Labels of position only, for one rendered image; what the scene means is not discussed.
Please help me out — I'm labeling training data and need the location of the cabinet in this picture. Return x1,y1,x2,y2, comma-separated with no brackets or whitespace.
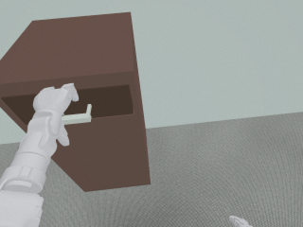
0,11,151,192

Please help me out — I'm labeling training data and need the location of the left robot upper arm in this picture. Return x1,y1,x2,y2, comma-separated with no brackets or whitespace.
0,190,44,227

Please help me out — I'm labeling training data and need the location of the drawer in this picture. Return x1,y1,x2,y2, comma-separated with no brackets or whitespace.
1,84,134,125

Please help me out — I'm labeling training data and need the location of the handle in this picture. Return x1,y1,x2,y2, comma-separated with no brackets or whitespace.
62,104,92,125

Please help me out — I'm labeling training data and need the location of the robot left forearm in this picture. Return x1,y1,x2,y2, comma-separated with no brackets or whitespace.
0,109,62,194

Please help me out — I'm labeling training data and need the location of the robot left hand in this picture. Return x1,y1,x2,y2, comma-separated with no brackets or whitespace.
33,83,79,147

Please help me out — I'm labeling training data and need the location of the robot right hand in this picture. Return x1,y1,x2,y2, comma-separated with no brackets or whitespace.
229,216,253,227

